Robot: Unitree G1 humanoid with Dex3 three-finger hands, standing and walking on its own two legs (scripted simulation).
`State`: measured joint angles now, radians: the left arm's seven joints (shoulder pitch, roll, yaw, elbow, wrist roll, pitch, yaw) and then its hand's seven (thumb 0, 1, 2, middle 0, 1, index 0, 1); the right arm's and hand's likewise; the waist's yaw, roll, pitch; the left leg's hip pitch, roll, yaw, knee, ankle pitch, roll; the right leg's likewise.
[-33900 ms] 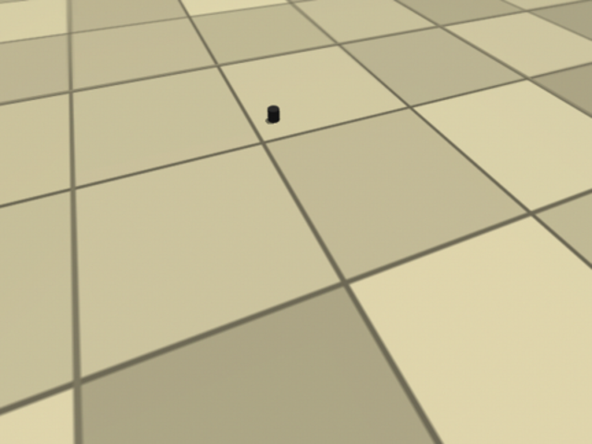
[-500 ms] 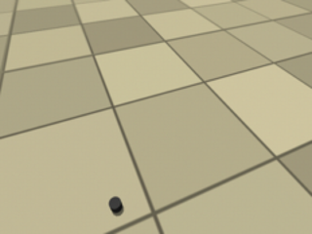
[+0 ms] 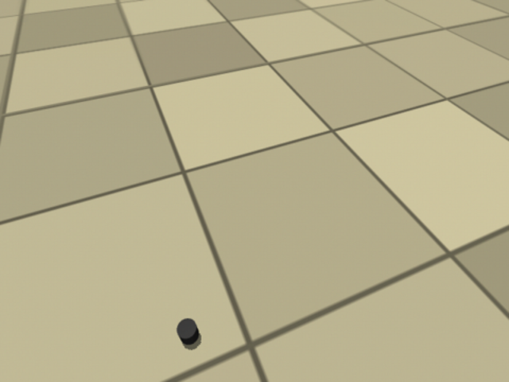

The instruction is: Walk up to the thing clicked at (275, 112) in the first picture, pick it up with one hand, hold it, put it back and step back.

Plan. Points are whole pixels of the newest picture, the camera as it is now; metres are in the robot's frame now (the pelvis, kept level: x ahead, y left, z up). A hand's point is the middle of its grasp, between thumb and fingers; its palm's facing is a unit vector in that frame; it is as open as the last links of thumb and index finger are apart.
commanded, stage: stand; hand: left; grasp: from above
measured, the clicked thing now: (188, 331) +0.43 +0.26 -0.75
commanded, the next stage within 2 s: step back in 0.16 s
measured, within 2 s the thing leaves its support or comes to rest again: neither
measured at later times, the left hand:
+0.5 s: hand out of the picture +0.09 +0.31 -0.18, palm faces -0.02 -0.93 -0.37, open 7.4 cm
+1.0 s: hand out of the picture -0.03 +0.29 -0.16, palm faces -0.08 -0.91 -0.40, open 7.4 cm
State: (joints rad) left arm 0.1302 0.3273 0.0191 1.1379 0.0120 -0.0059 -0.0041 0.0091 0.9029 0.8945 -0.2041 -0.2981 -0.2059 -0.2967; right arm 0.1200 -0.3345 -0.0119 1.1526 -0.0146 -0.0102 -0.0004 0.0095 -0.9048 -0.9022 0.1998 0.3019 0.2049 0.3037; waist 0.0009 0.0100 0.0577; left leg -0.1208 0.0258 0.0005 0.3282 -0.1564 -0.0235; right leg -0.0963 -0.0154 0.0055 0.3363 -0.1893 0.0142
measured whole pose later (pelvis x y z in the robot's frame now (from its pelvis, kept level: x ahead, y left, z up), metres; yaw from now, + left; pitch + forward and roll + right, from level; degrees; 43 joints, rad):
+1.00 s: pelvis -0.14 +0.03 -0.02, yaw -6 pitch -4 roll +1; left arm 0.18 0.36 0.08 0.88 0.03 0.05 -0.01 0.01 0.90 0.89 -0.21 -0.30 -0.21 -0.30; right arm 0.11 -0.38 -0.05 0.91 -0.01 0.05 -0.01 0.01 -0.90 -0.90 0.20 0.30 0.21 0.30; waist 0.01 0.02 0.16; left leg -0.44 -0.06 -0.02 0.90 -0.47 0.01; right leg -0.26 0.03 0.05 0.65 -0.32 -0.04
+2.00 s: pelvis -0.45 +0.03 -0.03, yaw +1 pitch -1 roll +0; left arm 0.10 0.39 0.07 0.76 0.03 0.06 0.01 0.01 0.90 0.89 -0.21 -0.30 -0.21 -0.30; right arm 0.21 -0.39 -0.04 0.88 -0.02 0.03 -0.03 0.01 -0.90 -0.90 0.20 0.30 0.20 0.30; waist 0.00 -0.01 0.17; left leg -0.25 -0.05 -0.05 0.67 -0.40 0.00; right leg -0.43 -0.05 0.00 0.69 -0.23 0.02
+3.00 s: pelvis -0.64 -0.01 -0.01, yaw +0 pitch -3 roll +1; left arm 0.20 0.41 0.08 0.97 0.02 0.01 -0.04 0.01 0.90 0.89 -0.20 -0.30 -0.20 -0.30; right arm 0.31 -0.37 -0.05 0.96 -0.04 -0.03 0.01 0.01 -0.90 -0.90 0.20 0.30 0.21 0.30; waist -0.01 -0.04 0.06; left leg -0.13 -0.01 -0.03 0.51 -0.34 0.00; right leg -0.38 -0.04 0.00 0.70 -0.35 -0.02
